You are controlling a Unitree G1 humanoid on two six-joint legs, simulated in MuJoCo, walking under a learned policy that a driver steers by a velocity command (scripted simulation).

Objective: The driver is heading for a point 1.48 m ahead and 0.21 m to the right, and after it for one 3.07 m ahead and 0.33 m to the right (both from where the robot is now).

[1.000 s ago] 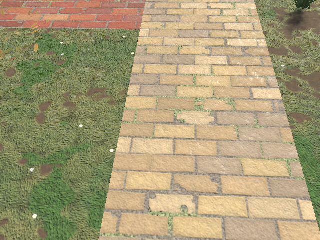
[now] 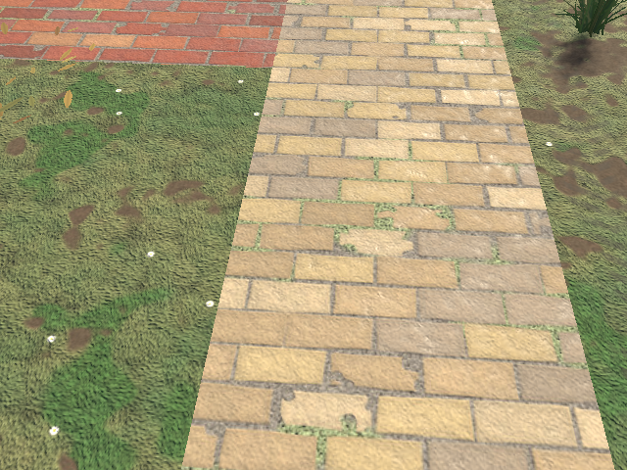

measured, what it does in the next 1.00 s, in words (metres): walks ahead: left foot, then right foot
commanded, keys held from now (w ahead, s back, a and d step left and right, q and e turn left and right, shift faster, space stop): w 1.00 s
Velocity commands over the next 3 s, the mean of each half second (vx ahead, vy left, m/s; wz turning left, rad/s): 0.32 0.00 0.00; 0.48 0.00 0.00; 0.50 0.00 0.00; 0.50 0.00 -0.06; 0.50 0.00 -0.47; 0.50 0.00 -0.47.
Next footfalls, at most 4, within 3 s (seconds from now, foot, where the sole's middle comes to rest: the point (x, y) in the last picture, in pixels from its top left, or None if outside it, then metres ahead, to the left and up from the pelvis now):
0.28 left None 0.11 0.15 -0.77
0.74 right None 0.47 -0.08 -0.77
1.28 left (265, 367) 0.76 0.15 -0.77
1.84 right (359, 269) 1.06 -0.08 -0.77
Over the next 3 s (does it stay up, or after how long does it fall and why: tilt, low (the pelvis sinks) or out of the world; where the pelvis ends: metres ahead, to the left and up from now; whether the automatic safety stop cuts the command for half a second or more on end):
stays up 1.45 -0.13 0.00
